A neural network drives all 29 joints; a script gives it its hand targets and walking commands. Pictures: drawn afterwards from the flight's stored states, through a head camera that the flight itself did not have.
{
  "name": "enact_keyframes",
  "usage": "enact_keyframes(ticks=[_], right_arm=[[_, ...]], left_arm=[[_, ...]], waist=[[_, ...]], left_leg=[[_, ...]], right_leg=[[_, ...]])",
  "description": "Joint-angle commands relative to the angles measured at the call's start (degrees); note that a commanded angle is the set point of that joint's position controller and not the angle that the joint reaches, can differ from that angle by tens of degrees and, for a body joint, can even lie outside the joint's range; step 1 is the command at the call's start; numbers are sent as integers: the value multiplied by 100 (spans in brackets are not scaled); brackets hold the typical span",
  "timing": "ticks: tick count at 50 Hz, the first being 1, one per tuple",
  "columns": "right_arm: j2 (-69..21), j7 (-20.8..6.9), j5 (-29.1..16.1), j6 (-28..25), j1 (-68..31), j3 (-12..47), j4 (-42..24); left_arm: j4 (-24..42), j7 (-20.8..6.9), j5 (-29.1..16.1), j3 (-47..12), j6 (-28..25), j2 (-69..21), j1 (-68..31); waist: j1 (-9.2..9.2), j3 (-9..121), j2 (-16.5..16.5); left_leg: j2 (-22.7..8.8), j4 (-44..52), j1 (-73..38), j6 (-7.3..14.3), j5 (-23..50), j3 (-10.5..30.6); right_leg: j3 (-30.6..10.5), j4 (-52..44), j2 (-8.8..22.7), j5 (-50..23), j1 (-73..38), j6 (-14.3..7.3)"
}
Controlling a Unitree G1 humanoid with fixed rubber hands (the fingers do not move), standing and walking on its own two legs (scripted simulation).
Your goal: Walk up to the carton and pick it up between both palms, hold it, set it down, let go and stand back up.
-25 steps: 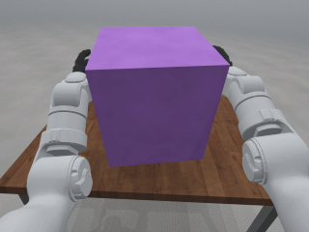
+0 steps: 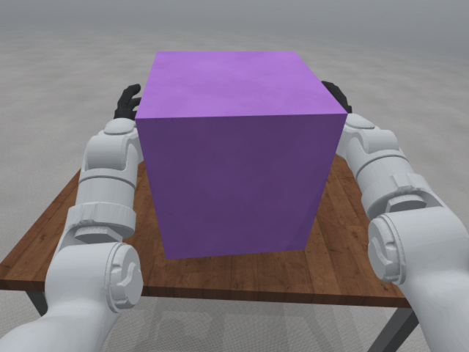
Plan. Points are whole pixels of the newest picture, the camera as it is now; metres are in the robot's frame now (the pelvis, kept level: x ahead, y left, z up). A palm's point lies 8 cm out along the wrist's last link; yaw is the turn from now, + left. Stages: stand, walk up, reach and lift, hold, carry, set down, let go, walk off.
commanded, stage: set down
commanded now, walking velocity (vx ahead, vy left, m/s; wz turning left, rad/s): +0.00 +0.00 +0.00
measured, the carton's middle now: (232, 152) +0.42 +0.02 +0.22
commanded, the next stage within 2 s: none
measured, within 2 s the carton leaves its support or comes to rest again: neither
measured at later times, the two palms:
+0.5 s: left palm (139, 145) +0.40 +0.17 +0.24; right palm (336, 138) +0.42 -0.17 +0.25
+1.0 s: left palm (145, 159) +0.41 +0.17 +0.20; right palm (329, 147) +0.44 -0.17 +0.22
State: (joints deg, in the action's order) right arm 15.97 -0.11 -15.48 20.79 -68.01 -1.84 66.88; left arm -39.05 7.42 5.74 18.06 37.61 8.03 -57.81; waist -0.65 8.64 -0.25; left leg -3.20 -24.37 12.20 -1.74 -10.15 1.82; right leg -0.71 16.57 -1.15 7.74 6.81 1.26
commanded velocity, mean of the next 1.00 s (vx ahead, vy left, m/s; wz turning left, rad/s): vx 0.00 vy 0.00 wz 0.00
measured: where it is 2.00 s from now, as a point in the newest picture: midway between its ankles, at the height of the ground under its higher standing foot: outside the picture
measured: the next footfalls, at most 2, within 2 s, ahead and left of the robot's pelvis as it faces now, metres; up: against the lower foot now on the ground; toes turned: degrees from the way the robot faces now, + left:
none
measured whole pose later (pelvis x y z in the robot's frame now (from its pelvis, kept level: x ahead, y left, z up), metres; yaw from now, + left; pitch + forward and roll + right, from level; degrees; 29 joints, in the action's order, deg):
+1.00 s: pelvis +0.01 -0.01 +0.00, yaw +0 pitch +1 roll -2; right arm 16.0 -3.0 -11.5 13.1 -63.4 -1.8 69.0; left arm -39.1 9.3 5.8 18.1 30.4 4.0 -51.2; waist 1.7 7.4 0.5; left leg -4.2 -23.3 14.2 -2.9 -10.4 1.9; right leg -0.7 16.6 -2.2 8.4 9.5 0.2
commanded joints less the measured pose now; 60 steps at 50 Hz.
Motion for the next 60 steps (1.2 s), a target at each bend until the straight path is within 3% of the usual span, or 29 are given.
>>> enact_keyframes(ticks=[1,7,8,18,24,25,27,41,47,50,55,60], right_arm=[[-2873,-1064,-258,-616,-4058,383,-1715],[-2933,-1134,-284,-735,-4219,508,-1906],[-2878,-1155,-250,-727,-4150,419,-1737],[-2880,-1246,-159,-788,-4015,437,-1669],[-2914,-1250,-95,-864,-3928,459,-1716],[-2891,-1257,-53,-864,-3863,430,-1600],[-2969,-1265,-30,-881,-3818,431,-1569],[-2941,-1353,153,-1199,-3588,360,-1443],[-2888,-1370,278,-1338,-3598,315,-1410],[-2832,-1418,471,-1377,-3539,142,-1090],[-2858,-1468,506,-1561,-3559,160,-1198],[-2772,-1487,687,-1690,-3407,-14,-991]], left_arm=[[1614,-769,-255,-1377,-564,-3613,-4032],[1641,-681,-245,-1380,-654,-3679,-3999],[1624,-655,-199,-1423,-656,-3715,-4035],[1503,-611,-51,-1186,-699,-3634,-3741],[1589,-598,-57,-1219,-792,-3670,-3624],[1548,-596,-61,-1209,-792,-3676,-3684],[1554,-594,-51,-1191,-846,-3673,-3650],[1805,-469,-40,-1332,-1147,-3805,-3550],[1615,-442,13,-1298,-1246,-3824,-3366],[1410,-450,66,-1121,-1305,-3742,-3431],[1386,-398,113,-1050,-1436,-3744,-3256],[1382,-383,147,-1070,-1566,-3692,-3269]], waist=[[481,2380,622],[652,2449,563],[586,2374,659],[764,2254,577],[789,2355,534],[727,2308,524],[794,2343,487],[840,2715,633],[852,2790,562],[904,2519,458],[1053,2769,428],[1017,2883,460]], left_leg=[[320,600,-1397,-349,1543,0],[296,598,-1370,-334,1570,-13],[290,597,-1376,-381,1520,12],[302,612,-1300,-327,1497,-58],[319,540,-1319,-350,1764,-95],[314,557,-1317,-356,1704,-84],[320,569,-1313,-337,1664,-103],[278,447,-1541,-463,2348,-180],[269,438,-1537,-444,2403,-209],[257,524,-1391,-414,2119,-251],[268,484,-1379,-422,2335,-324],[245,465,-1398,-452,2418,-349]], right_leg=[[310,-167,-367,-492,-234,-214],[305,-169,-367,-470,-143,-217],[318,-159,-382,-404,-97,-243],[289,-152,-344,-398,-37,-222],[299,-94,-361,-637,-82,-207],[325,-97,-355,-583,-38,-203],[288,-99,-343,-548,-12,-192],[385,-35,-370,-1027,47,-211],[410,-51,-356,-1094,136,-202],[405,-65,-329,-865,215,-211],[425,-48,-328,-1069,205,-199],[476,-28,-328,-1109,284,-211]])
